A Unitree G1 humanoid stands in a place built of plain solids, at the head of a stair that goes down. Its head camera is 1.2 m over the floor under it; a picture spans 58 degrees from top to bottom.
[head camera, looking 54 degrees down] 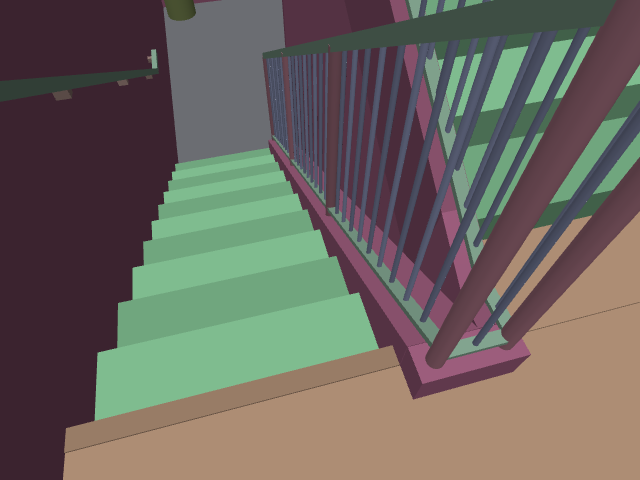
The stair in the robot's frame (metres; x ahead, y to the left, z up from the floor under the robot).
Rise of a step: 0.17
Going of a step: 0.28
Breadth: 0.90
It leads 15 degrees to the left of straight ahead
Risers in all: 11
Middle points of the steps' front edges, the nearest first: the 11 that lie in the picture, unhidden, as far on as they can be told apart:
0.38 0.22 0.00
0.65 0.30 -0.17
0.92 0.37 -0.34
1.19 0.44 -0.50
1.46 0.51 -0.67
1.74 0.58 -0.84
2.01 0.65 -1.01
2.28 0.72 -1.18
2.55 0.79 -1.34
2.82 0.86 -1.51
3.09 0.93 -1.68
